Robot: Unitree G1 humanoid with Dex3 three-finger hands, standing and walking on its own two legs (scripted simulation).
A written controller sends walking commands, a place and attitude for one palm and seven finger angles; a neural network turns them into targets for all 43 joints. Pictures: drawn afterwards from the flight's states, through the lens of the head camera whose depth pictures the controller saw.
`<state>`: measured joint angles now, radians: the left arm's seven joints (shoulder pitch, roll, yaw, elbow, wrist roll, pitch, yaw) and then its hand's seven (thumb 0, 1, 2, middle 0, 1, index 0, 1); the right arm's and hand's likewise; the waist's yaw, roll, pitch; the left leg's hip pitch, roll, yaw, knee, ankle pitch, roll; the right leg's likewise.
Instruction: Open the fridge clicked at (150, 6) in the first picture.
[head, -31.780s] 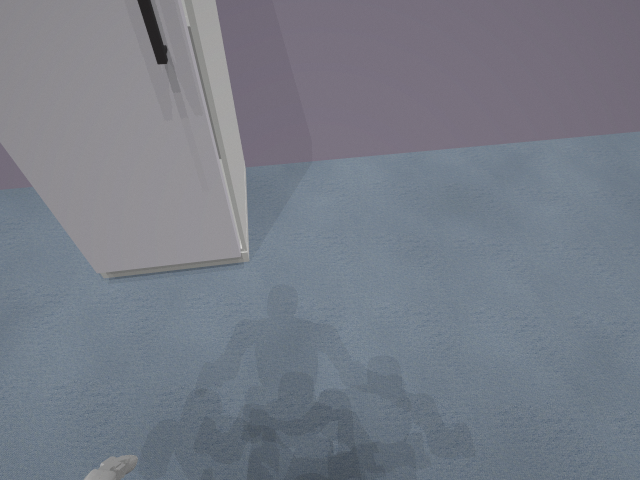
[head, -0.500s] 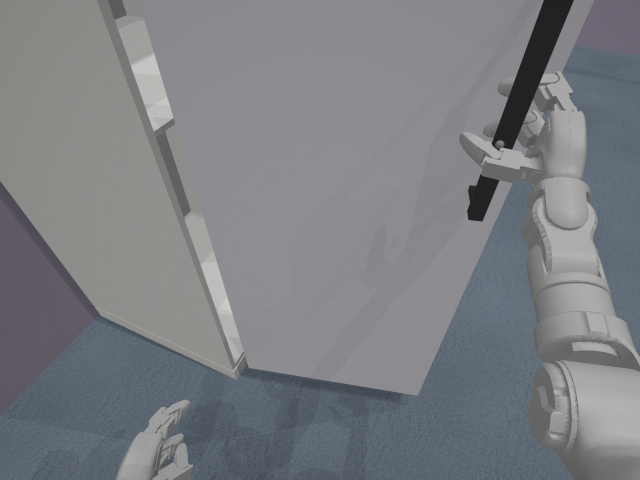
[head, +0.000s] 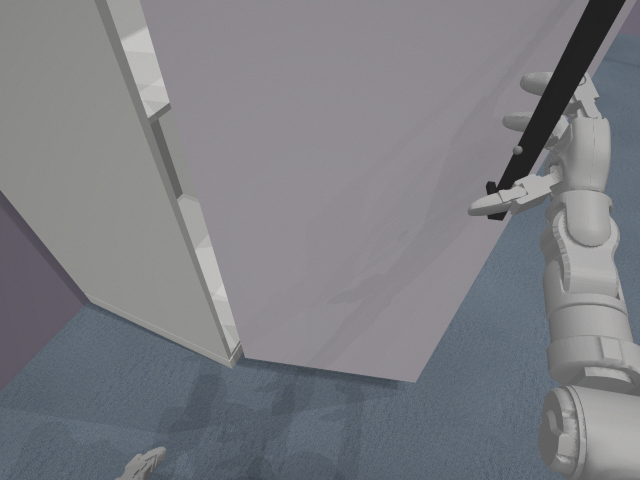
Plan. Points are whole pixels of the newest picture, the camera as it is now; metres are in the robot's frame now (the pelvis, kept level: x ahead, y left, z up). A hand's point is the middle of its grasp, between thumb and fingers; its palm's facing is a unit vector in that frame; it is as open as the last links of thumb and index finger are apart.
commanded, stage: slip the hand off the handle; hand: right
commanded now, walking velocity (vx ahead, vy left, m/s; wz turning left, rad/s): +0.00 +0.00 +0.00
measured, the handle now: (536, 114) +0.49 -0.19 +0.24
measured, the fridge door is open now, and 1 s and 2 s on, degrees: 74 74 74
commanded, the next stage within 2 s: draw the hand back to the body in 1.22 s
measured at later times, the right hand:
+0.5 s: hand (591, 166) +0.42 -0.23 +0.22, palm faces +0.15 +0.98 -0.12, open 14.7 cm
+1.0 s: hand (629, 226) +0.34 -0.25 +0.21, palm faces +0.15 +0.98 -0.10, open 14.7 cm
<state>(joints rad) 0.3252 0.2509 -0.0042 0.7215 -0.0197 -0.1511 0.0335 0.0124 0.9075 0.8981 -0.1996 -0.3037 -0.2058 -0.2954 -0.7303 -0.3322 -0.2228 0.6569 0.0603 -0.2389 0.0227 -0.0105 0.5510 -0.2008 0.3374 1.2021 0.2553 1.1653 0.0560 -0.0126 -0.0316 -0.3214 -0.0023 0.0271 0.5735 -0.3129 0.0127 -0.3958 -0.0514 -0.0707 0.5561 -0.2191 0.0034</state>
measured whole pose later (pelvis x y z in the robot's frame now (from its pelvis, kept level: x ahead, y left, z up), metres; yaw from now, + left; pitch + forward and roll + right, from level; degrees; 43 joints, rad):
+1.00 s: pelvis +0.00 -0.02 +0.00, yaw -2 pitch +1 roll +1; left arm 0.24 0.24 -0.04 0.64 -0.05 -0.13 0.08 0.01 0.91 0.90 -0.20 -0.30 -0.21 -0.30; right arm -0.37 -0.36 -0.30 0.25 0.20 -0.12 0.19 -0.01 0.56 -0.20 0.25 1.15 0.25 1.15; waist -0.02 -0.02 -0.05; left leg -0.25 0.01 0.05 0.57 -0.33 -0.01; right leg -0.36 -0.03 -0.05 0.60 -0.25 -0.01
